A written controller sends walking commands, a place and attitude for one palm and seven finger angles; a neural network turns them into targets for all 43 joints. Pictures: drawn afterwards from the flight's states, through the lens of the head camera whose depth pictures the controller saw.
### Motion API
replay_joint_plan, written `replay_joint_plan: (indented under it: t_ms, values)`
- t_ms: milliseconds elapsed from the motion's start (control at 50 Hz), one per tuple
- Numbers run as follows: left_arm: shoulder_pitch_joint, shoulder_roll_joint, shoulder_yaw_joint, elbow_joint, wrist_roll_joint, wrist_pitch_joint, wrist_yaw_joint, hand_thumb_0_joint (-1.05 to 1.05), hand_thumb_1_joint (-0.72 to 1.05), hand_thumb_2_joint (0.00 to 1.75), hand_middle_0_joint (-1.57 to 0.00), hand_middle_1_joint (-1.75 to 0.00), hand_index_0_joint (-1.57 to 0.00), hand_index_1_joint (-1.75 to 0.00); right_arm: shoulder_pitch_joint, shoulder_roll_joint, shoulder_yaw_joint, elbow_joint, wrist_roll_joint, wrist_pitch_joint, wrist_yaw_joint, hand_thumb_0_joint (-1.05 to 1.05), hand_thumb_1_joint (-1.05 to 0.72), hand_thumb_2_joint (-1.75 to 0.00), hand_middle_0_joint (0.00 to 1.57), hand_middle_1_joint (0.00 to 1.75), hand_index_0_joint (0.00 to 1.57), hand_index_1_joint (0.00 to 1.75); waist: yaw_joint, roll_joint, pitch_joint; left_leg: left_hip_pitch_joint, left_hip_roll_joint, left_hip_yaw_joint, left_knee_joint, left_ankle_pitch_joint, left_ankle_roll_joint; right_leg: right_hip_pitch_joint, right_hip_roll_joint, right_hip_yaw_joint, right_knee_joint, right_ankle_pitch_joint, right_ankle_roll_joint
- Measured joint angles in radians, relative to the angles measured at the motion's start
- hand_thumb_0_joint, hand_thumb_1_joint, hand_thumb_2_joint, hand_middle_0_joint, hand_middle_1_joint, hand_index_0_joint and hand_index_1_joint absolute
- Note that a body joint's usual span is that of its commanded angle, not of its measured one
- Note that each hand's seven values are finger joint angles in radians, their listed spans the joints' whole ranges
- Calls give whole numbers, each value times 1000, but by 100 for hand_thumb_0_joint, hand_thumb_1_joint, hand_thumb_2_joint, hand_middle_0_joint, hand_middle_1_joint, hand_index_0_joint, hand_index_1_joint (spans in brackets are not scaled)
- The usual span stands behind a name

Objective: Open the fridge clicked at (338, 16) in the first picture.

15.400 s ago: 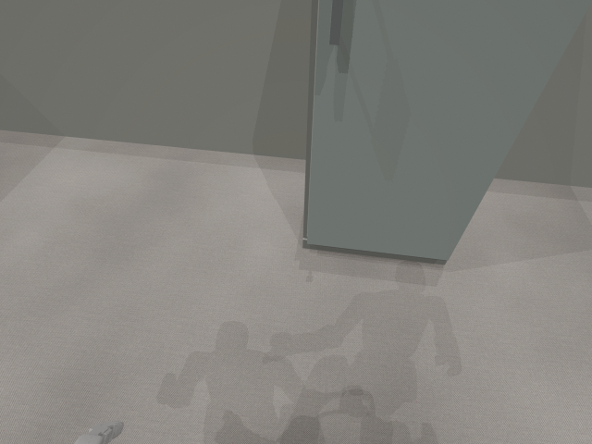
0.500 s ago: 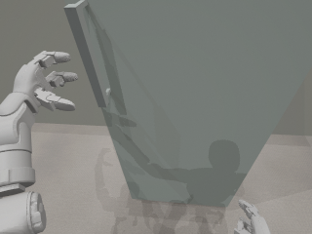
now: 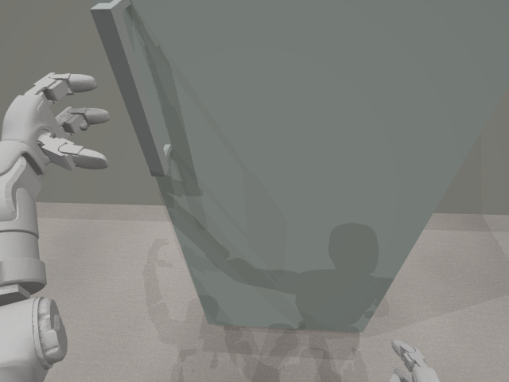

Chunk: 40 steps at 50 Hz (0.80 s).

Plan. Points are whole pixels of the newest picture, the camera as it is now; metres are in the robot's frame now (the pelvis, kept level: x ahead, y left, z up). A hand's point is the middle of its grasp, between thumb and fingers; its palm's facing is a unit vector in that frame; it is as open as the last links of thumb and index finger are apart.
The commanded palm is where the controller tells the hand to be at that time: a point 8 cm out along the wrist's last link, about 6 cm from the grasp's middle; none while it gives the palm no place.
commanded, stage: move the hooked fingers beside the handle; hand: left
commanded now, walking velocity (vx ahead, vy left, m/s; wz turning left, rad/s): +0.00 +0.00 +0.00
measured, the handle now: (143, 97) +0.44 +0.18 +0.26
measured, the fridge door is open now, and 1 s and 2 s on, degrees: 0 0 0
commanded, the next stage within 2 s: feel for the door with the fingertips in 0.44 s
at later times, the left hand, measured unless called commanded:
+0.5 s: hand (95, 130) +0.38 +0.24 +0.24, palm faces +0.06 -1.00 -0.06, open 14.0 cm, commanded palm +0.35 +0.28 +0.25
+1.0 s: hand (132, 125) +0.38 +0.18 +0.25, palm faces +0.03 -1.00 -0.03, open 14.0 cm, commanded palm +0.35 +0.24 +0.25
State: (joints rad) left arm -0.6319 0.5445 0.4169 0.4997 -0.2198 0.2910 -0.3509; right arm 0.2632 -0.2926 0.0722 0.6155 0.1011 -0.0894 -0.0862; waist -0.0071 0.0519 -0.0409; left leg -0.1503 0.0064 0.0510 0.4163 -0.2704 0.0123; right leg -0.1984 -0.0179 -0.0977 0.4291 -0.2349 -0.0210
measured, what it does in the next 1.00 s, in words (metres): stands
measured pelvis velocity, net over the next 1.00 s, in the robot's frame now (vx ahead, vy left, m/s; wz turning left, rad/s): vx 0.00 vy -0.01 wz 0.00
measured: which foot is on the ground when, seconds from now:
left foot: down 0.00-1.00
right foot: down 0.00-1.00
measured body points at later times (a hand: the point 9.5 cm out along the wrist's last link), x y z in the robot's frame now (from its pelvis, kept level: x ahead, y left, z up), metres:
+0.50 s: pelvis +0.00 +0.00 +0.00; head -0.01 -0.02 +0.45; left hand +0.37 +0.29 +0.25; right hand +0.18 -0.23 -0.09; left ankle -0.03 +0.11 -0.74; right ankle +0.00 -0.10 -0.74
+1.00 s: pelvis +0.00 -0.01 +0.00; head -0.02 -0.04 +0.45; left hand +0.38 +0.24 +0.25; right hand +0.18 -0.23 -0.09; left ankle -0.03 +0.11 -0.74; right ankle +0.00 -0.10 -0.74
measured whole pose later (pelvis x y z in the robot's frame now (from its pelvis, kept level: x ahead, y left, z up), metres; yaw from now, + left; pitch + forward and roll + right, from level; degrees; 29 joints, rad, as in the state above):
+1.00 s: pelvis +0.00 -0.01 +0.00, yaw +0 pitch -1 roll +0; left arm -0.59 0.39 0.32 0.29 -0.23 0.40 -0.21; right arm 0.19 -0.26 0.08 0.62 0.09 -0.06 -0.08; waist 0.00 0.07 -0.05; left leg -0.12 0.01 0.05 0.41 -0.27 0.00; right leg -0.18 -0.02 -0.10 0.44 -0.25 -0.03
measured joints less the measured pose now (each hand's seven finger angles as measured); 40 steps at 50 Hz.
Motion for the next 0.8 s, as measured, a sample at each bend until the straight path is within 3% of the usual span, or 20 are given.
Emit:
replay_joint_plan:
  t_ms: [60, 180, 380, 520, 660, 800]
  values:
    - [0, 2, -27, -15, 4, 19, -7, -1, -50, 30, -30, -120, -30, -120, 8, -9, -7, 4, 2, -2, -3, 1, -90, -90, 20, 30, 20, 30, 11, 5, 8, -4, -3, -7, 5, -1, 2, 3, -3, -7, -2, 0, 2]
    - [-1, -50, -68, -72, -23, 23, -10, -1, -50, 30, -30, -120, -30, -120, -13, -11, -8, 21, -1, -10, -9, 2, -90, -90, 20, 30, 20, 30, 24, 8, 9, -5, -10, -17, 8, 0, 6, 7, -11, -16, -2, -1, 6]
    - [-10, -70, -66, -70, -6, 60, 48, -1, -50, 30, -30, -120, -30, -120, -69, 18, 9, -8, -6, -1, 5, 1, -90, -90, 20, 30, 20, 30, 13, 13, -5, 0, -11, -5, -3, 2, 5, -1, -11, -4, 4, -3, 6]
    - [28, -66, -55, -117, -7, 50, 39, -1, -50, 30, -30, -120, -30, -120, -57, 18, 10, -12, -5, 9, 2, 1, -90, -90, 20, 30, 20, 30, 26, 7, 0, 10, -8, -11, -2, 0, 1, 12, -8, -10, 4, -7, 2]
    - [-10, -73, -101, -115, -14, 66, 36, -1, -50, 30, -30, -120, -30, -120, -57, 3, 5, 14, 2, 7, -9, 1, -90, -90, 20, 30, 20, 30, 37, 7, 8, 6, -8, -28, 9, -1, -1, 20, -9, -26, 5, -9, 0]
    - [-37, -131, -144, -122, -24, 82, 73, -1, -50, 30, -30, -120, -30, -120, -75, 8, 3, 24, -3, 6, -7, 1, -90, -90, 20, 30, 20, 30, 24, 13, 9, -1, -11, -25, 6, 5, 0, 5, -13, -22, 13, -8, 0]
